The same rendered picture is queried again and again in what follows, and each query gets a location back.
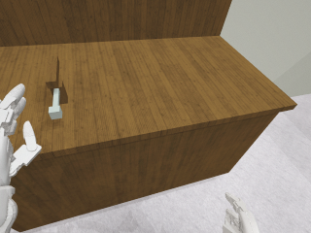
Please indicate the tap lever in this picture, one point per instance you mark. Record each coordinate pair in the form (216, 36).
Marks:
(55, 111)

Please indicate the robot left forearm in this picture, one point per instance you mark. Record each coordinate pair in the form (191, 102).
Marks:
(8, 208)

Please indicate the counter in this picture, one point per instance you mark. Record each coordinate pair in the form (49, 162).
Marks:
(152, 98)

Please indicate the robot right hand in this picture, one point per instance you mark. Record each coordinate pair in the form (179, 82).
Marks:
(243, 220)

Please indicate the robot left hand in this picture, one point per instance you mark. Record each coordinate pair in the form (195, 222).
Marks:
(10, 109)

